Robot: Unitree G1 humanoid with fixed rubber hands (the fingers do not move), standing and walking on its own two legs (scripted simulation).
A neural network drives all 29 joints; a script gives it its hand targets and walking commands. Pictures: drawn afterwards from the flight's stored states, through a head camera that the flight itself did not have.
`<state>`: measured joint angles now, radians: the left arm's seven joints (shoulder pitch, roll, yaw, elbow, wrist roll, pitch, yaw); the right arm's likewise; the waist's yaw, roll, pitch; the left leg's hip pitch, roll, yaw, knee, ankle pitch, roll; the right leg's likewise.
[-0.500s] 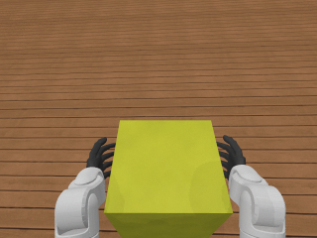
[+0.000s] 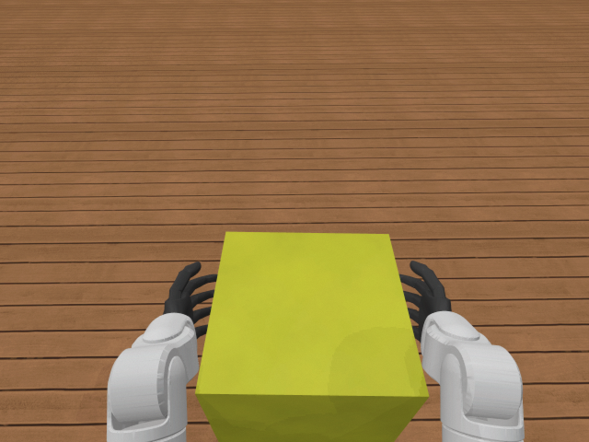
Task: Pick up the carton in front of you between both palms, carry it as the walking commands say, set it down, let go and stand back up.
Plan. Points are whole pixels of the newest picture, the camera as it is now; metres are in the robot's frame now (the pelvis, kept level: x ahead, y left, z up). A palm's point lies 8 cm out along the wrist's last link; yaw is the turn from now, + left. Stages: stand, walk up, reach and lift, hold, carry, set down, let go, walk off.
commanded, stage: carry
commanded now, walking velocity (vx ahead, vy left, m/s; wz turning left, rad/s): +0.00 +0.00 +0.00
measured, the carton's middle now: (305, 351) +0.25 +0.00 +0.02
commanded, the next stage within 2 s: hold in 1.62 s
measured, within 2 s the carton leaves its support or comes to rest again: neither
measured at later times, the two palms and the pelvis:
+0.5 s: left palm (176, 353) +0.21 +0.15 +0.09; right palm (442, 351) +0.21 -0.15 +0.09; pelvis -0.02 +0.00 +0.00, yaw +0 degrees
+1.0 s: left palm (190, 378) +0.21 +0.14 +0.04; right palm (436, 375) +0.21 -0.16 +0.04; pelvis -0.07 -0.01 +0.00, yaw +0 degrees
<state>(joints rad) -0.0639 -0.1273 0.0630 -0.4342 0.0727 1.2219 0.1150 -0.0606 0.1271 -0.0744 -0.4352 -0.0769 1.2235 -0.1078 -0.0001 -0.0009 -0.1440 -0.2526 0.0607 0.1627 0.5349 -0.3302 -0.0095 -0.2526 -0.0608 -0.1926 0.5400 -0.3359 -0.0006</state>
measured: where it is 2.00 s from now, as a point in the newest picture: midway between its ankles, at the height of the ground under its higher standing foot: outside the picture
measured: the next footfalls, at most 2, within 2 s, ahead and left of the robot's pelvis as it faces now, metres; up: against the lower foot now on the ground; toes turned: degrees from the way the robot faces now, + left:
none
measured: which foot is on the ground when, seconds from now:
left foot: down 0.00-1.00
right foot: down 0.00-1.00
